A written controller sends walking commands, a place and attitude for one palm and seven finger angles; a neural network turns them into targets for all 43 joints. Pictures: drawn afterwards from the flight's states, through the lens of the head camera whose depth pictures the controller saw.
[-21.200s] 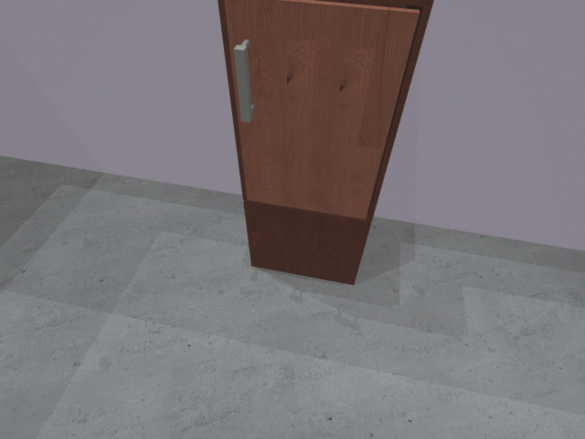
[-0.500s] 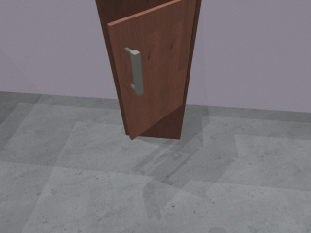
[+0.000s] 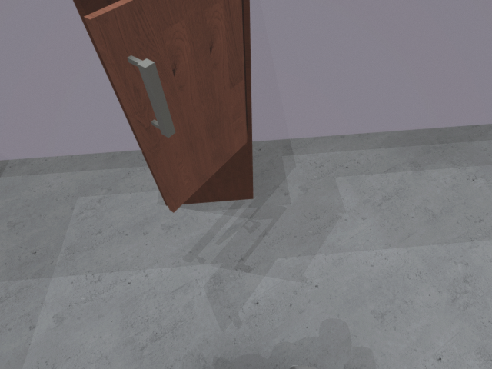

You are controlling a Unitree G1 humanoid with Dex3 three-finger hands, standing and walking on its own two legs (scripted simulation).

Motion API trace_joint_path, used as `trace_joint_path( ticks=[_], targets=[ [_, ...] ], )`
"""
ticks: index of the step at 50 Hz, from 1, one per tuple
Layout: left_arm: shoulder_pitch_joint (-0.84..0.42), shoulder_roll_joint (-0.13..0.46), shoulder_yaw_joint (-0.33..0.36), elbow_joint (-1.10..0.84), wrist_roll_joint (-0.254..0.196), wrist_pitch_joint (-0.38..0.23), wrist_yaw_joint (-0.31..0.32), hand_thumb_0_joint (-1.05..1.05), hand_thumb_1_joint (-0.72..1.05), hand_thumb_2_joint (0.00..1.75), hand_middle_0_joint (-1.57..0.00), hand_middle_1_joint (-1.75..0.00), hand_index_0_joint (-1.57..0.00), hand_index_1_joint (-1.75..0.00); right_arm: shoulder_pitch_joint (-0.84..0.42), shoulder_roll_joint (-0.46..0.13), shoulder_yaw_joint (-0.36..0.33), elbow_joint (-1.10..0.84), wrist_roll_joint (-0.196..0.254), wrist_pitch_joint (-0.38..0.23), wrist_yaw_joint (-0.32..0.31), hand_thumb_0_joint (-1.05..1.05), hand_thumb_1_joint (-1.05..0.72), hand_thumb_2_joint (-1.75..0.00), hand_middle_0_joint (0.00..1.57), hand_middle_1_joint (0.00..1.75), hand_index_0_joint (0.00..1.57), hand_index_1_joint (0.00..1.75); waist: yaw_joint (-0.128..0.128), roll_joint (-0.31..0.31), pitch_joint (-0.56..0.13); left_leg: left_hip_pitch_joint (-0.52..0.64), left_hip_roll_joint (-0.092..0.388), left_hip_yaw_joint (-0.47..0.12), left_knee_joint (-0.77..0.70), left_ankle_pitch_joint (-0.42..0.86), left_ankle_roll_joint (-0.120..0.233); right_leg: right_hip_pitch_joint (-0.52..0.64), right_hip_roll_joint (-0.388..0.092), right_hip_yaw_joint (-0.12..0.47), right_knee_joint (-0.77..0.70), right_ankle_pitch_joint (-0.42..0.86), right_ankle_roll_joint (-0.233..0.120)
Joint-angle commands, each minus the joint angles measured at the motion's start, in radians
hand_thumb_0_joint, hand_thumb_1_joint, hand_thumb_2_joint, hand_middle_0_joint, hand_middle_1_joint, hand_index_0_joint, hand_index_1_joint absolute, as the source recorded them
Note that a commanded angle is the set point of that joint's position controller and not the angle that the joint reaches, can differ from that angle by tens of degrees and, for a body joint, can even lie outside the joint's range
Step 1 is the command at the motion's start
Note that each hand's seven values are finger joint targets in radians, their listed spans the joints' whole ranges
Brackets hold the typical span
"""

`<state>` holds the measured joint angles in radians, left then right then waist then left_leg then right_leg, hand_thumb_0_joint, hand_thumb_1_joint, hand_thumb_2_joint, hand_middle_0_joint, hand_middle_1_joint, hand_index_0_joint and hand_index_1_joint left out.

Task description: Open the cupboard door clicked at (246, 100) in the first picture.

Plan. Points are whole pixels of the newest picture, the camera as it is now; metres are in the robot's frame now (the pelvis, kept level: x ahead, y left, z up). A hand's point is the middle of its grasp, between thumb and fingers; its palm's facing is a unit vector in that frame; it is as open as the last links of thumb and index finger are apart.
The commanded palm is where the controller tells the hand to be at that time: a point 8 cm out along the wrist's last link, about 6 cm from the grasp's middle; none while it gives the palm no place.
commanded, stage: walk to a spot facing it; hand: left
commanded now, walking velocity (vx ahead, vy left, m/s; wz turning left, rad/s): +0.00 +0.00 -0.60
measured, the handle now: (152, 98) +0.59 +0.23 +0.09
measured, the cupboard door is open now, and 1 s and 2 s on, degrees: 48 48 48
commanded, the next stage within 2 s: none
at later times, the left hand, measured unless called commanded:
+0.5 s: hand out of the picture +0.11 +0.20 -0.17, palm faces -0.20 -0.95 -0.24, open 7.4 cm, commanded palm none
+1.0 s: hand (195, 353) +0.17 +0.12 -0.17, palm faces -0.53 -0.82 -0.21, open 7.4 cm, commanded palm none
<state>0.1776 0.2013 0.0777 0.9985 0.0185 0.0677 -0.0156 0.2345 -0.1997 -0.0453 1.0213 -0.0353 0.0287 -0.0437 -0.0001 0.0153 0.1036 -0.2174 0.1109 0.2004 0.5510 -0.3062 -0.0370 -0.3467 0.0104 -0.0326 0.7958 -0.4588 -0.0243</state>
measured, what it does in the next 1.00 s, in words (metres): steps on the spot, turning right: left foot, then right foot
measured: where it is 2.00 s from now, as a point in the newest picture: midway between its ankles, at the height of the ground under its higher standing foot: outside the picture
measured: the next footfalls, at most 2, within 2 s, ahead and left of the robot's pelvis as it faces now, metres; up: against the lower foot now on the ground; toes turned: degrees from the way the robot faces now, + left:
left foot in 0.44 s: +0.07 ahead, +0.14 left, +0.00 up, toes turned -16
right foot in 0.68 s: -0.01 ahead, -0.15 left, +0.00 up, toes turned -25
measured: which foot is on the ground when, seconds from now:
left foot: down 0.00-0.04, up 0.06-0.42, down 0.44-0.68, up 0.70-0.96, down 0.98-1.00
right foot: down 0.00-0.42, up 0.44-0.66, down 0.68-0.96, up 0.98-1.00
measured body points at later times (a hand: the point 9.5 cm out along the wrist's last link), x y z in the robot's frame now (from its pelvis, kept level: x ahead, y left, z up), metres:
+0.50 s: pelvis -0.01 +0.00 +0.00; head +0.04 +0.00 +0.45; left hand +0.12 +0.25 -0.15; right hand +0.05 -0.27 -0.13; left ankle +0.03 +0.15 -0.73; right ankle -0.03 -0.10 -0.70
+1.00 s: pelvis -0.01 -0.01 +0.00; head +0.03 -0.02 +0.44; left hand +0.19 +0.16 -0.16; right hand -0.10 -0.28 -0.13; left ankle +0.07 +0.08 -0.73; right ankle -0.05 -0.13 -0.72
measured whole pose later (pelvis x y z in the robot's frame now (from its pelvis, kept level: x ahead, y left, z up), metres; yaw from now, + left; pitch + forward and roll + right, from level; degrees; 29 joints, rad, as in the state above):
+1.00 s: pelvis -0.01 -0.01 +0.00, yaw -34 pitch +1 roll -1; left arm 0.19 0.24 0.07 0.91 0.01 0.07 -0.01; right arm 0.20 -0.24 -0.04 0.88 -0.02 0.02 -0.04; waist -0.02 -0.02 0.07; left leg -0.34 0.05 0.04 0.60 -0.30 -0.01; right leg -0.41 0.08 0.11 0.70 -0.38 0.00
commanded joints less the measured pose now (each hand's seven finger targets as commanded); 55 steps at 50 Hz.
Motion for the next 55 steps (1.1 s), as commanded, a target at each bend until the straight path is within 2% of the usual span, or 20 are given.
trace_joint_path(
  ticks=[1,2,3,7,15,19,21,22,23,27,30,32,34,36,39,46,47,48,50,55],
  targets=[
    [0.158,0.202,0.052,-0.045,0.015,-0.043,0.011,0.00,0.90,0.90,-0.20,-0.30,-0.20,-0.30,-0.067,-0.151,-0.049,-0.112,0.018,-0.008,-0.003,0.00,-0.90,-0.90,0.20,0.30,0.20,0.30,0.079,-0.218,-0.099,-0.193,0.041,-0.012,0.226,-0.008,0.011,0.228,-0.197,0.291,-0.451,0.422,-0.057],
    [0.173,0.272,0.063,-0.045,0.008,-0.045,0.023,0.00,0.90,0.90,-0.20,-0.30,-0.20,-0.30,-0.103,-0.109,-0.041,-0.148,0.024,0.000,0.007,0.00,-0.90,-0.90,0.20,0.30,0.20,0.30,0.098,-0.339,-0.068,-0.321,-0.063,-0.060,0.461,-0.337,-0.013,0.209,-0.373,0.524,-0.525,0.587,-0.175],
    [0.157,0.274,0.061,-0.059,0.002,-0.043,0.028,0.00,0.90,0.90,-0.20,-0.30,-0.20,-0.30,-0.092,-0.120,-0.044,-0.142,0.024,0.008,0.010,0.00,-0.90,-0.90,0.20,0.30,0.20,0.30,0.084,-0.231,-0.075,-0.326,-0.047,-0.173,0.575,-0.308,-0.005,0.160,-0.355,0.532,-0.524,0.394,-0.224],
    [0.042,0.188,0.049,-0.098,0.008,-0.052,0.047,0.00,0.90,0.90,-0.20,-0.30,-0.20,-0.30,-0.095,-0.092,-0.037,-0.132,0.021,0.002,0.010,0.00,-0.90,-0.90,0.20,0.30,0.20,0.30,0.017,-0.133,-0.126,-0.310,-0.031,-0.211,0.552,-0.153,-0.019,0.183,-0.246,0.416,-0.441,0.560,-0.191],
    [0.089,0.217,0.059,-0.096,0.012,-0.047,0.038,0.00,0.90,0.90,-0.20,-0.30,-0.20,-0.30,-0.133,-0.081,-0.034,-0.176,0.038,-0.008,0.004,0.00,-0.90,-0.90,0.20,0.30,0.20,0.30,0.039,-0.154,-0.170,-0.209,-0.096,-0.204,0.242,-0.145,-0.013,0.252,-0.194,0.480,-0.398,0.709,-0.181],
    [0.005,0.206,0.053,-0.129,0.000,-0.037,0.032,0.00,0.90,0.90,-0.20,-0.30,-0.20,-0.30,-0.024,-0.105,-0.034,-0.154,0.039,-0.020,-0.007,0.00,-0.90,-0.90,0.20,0.30,0.20,0.30,-0.035,-0.130,-0.178,0.068,-0.088,-0.210,-0.085,0.035,0.004,0.058,-0.128,0.456,-0.342,0.577,-0.092],
    [0.010,0.112,0.030,-0.173,-0.013,-0.035,0.011,0.00,0.90,0.90,-0.20,-0.30,-0.20,-0.30,0.007,-0.261,-0.059,-0.166,0.011,-0.034,-0.015,0.00,-0.90,-0.90,0.20,0.30,0.20,0.30,-0.041,0.302,-0.152,0.255,0.308,-0.608,-0.306,0.108,0.161,-0.281,0.091,0.187,-0.038,-0.042,0.028],
    [-0.030,0.147,0.037,-0.200,-0.001,-0.040,0.002,0.00,0.90,0.90,-0.20,-0.30,-0.20,-0.30,0.007,-0.280,-0.060,-0.182,0.005,-0.028,-0.021,0.00,-0.90,-0.90,0.20,0.30,0.20,0.30,-0.047,0.228,-0.115,0.115,0.417,-0.642,-0.311,0.188,0.254,-0.268,0.045,0.106,0.188,-0.157,0.058],
    [-0.025,0.152,0.044,-0.197,0.013,-0.039,-0.008,0.00,0.90,0.90,-0.20,-0.30,-0.20,-0.30,-0.016,-0.260,-0.051,-0.195,-0.005,-0.036,-0.014,0.00,-0.90,-0.90,0.20,0.30,0.20,0.30,-0.028,0.110,-0.121,0.035,0.374,-0.592,-0.300,0.186,0.263,-0.235,0.021,0.100,0.321,-0.112,0.063],
    [-0.026,0.112,0.032,-0.185,0.003,-0.024,-0.024,0.00,0.90,0.90,-0.20,-0.30,-0.20,-0.30,-0.087,-0.195,-0.037,-0.211,-0.010,-0.035,-0.010,0.00,-0.90,-0.90,0.20,0.30,0.20,0.30,0.015,0.225,-0.098,0.022,0.187,-0.238,-0.171,0.486,0.153,-0.162,-0.024,0.017,0.197,-0.037,0.077],
    [-0.020,0.109,0.020,-0.182,0.001,-0.039,-0.028,0.00,0.90,0.90,-0.20,-0.30,-0.20,-0.30,-0.015,-0.237,-0.053,-0.189,-0.004,-0.027,-0.003,0.00,-0.90,-0.90,0.20,0.30,0.20,0.30,-0.017,0.188,-0.157,0.068,0.180,-0.188,-0.063,0.534,0.119,-0.008,0.023,-0.071,-0.067,0.030,0.056],
    [0.073,0.143,0.031,-0.155,-0.002,-0.043,-0.026,0.00,0.90,0.90,-0.20,-0.30,-0.20,-0.30,-0.042,-0.241,-0.057,-0.199,0.007,-0.019,0.004,0.00,-0.90,-0.90,0.20,0.30,0.20,0.30,0.037,0.148,-0.156,-0.054,0.143,-0.140,0.059,0.357,0.057,0.186,0.011,-0.058,-0.288,0.253,0.031],
    [0.164,0.338,0.066,-0.134,0.007,-0.052,0.004,0.00,0.90,0.90,-0.20,-0.30,-0.20,-0.30,-0.106,-0.131,-0.033,-0.267,0.028,-0.012,0.013,0.00,-0.90,-0.90,0.20,0.30,0.20,0.30,0.100,-0.348,-0.162,-0.376,-0.061,-0.082,0.484,-0.374,-0.036,0.316,-0.401,0.519,-0.474,0.689,-0.176],
    [0.115,0.304,0.067,-0.140,0.011,-0.043,0.023,0.00,0.90,0.90,-0.20,-0.30,-0.20,-0.30,-0.116,-0.143,-0.034,-0.248,0.028,-0.006,0.005,0.00,-0.90,-0.90,0.20,0.30,0.20,0.30,0.073,-0.291,-0.167,-0.408,-0.025,-0.218,0.615,-0.297,-0.021,0.274,-0.322,0.506,-0.424,0.557,-0.226],
    [0.030,0.235,0.045,-0.163,0.008,-0.043,0.033,0.00,0.90,0.90,-0.20,-0.30,-0.20,-0.30,-0.096,-0.129,-0.030,-0.213,0.027,-0.003,0.012,0.00,-0.90,-0.90,0.20,0.30,0.20,0.30,0.027,-0.186,-0.171,-0.306,-0.027,-0.198,0.539,-0.186,-0.033,0.187,-0.247,0.371,-0.396,0.611,-0.183],
    [-0.045,0.227,0.041,-0.167,0.004,-0.030,0.024,0.00,0.90,0.90,-0.20,-0.30,-0.20,-0.30,0.048,-0.107,-0.027,-0.164,0.032,-0.014,0.009,0.00,-0.90,-0.90,0.20,0.30,0.20,0.30,-0.043,-0.134,-0.137,0.024,-0.087,-0.167,0.008,-0.006,-0.008,-0.039,-0.159,0.407,-0.385,0.311,-0.107],
    [-0.058,0.190,0.032,-0.182,-0.003,-0.024,0.018,0.00,0.90,0.90,-0.20,-0.30,-0.20,-0.30,0.100,-0.148,-0.032,-0.154,0.025,-0.025,0.002,0.00,-0.90,-0.90,0.20,0.30,0.20,0.30,-0.066,-0.035,-0.141,0.136,-0.013,-0.246,-0.145,-0.043,0.022,-0.156,-0.080,0.348,-0.319,0.137,-0.055],
    [-0.038,0.117,0.016,-0.204,-0.013,-0.021,0.006,0.00,0.90,0.90,-0.20,-0.30,-0.20,-0.30,0.129,-0.255,-0.049,-0.154,0.002,-0.034,-0.002,0.00,-0.90,-0.90,0.20,0.30,0.20,0.30,-0.069,0.276,-0.132,0.205,0.247,-0.557,-0.326,-0.236,0.109,-0.322,0.070,0.183,-0.074,-0.092,0.007],
    [-0.106,0.154,0.029,-0.237,0.008,-0.033,-0.018,0.00,0.90,0.90,-0.20,-0.30,-0.20,-0.30,0.119,-0.296,-0.053,-0.177,-0.006,-0.047,-0.004,0.00,-0.90,-0.90,0.20,0.30,0.20,0.30,-0.064,0.181,-0.108,0.053,0.422,-0.719,-0.406,-0.356,0.240,-0.323,-0.011,0.106,0.263,-0.100,0.035],
    [-0.106,0.085,0.023,-0.194,0.010,-0.041,-0.057,0.00,0.90,0.90,-0.20,-0.30,-0.20,-0.30,0.074,-0.201,-0.033,-0.157,-0.008,-0.066,0.004,0.00,-0.90,-0.90,0.20,0.30,0.20,0.30,-0.024,0.187,-0.062,0.047,0.209,-0.251,-0.343,-0.134,0.126,-0.260,-0.062,-0.014,0.180,0.072,0.055]
  ],
)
